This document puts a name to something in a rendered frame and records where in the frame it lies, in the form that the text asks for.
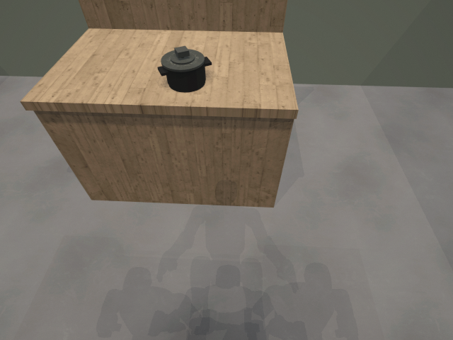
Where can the pot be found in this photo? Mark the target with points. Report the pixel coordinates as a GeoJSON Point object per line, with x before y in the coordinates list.
{"type": "Point", "coordinates": [186, 81]}

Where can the knob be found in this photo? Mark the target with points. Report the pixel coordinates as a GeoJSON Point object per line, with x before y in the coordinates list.
{"type": "Point", "coordinates": [182, 51]}

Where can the table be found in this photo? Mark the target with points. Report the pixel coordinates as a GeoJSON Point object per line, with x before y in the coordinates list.
{"type": "Point", "coordinates": [128, 136]}

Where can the lid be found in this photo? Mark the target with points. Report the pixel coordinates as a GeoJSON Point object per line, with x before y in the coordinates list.
{"type": "Point", "coordinates": [171, 62]}

